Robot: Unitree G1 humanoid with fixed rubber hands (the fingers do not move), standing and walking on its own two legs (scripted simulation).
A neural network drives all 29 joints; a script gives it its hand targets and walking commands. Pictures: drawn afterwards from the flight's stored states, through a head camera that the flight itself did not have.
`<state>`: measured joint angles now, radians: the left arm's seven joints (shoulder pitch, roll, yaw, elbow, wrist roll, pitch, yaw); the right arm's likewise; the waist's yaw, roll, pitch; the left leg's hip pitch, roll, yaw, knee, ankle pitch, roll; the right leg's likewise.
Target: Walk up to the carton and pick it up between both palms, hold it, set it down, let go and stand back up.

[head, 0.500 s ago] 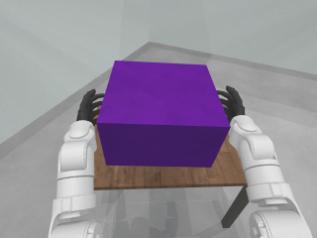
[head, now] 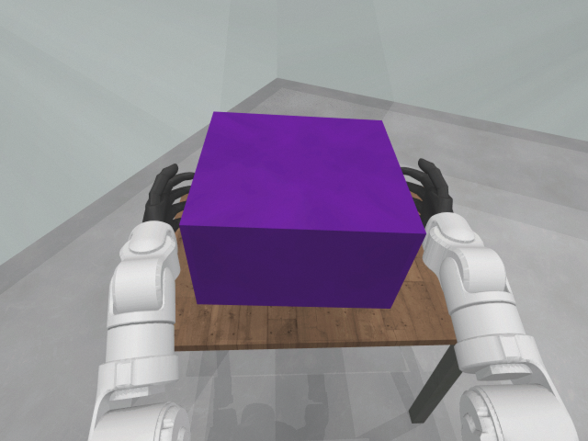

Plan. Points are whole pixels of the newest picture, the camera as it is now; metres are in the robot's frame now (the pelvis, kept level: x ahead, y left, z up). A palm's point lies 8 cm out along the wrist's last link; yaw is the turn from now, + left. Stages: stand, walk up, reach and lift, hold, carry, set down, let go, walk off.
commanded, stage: hold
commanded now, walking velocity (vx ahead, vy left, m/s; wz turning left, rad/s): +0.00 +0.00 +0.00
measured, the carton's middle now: (297, 204) +0.42 +0.00 +0.14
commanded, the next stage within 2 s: none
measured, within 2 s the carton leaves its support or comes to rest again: neither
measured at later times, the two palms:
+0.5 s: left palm (162, 225) +0.35 +0.18 +0.16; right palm (434, 218) +0.36 -0.18 +0.17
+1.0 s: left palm (161, 225) +0.35 +0.18 +0.16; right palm (434, 217) +0.36 -0.18 +0.17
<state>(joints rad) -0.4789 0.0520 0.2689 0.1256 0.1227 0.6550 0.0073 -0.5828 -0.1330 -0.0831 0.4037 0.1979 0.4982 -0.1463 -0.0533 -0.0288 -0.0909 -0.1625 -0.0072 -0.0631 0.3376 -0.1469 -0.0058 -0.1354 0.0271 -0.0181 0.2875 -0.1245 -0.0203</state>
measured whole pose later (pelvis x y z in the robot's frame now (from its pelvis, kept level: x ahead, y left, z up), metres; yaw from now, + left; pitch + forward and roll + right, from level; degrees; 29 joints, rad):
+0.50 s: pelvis +0.00 +0.00 +0.00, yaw +0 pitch -2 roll -1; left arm -0.46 0.05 0.26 0.09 0.12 0.66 0.01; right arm -0.56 -0.14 -0.08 0.37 0.21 0.50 -0.15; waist -0.06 -0.03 -0.08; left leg -0.16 -0.01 -0.06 0.34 -0.15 -0.01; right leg -0.13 0.03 -0.02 0.28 -0.13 -0.02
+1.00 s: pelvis +0.00 +0.00 +0.00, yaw +0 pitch -2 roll -1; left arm -0.46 0.05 0.27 0.10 0.12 0.66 0.01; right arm -0.57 -0.13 -0.08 0.38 0.20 0.50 -0.15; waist -0.06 -0.03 -0.08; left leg -0.16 -0.01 -0.06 0.34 -0.15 -0.01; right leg -0.13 0.03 -0.02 0.29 -0.13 -0.02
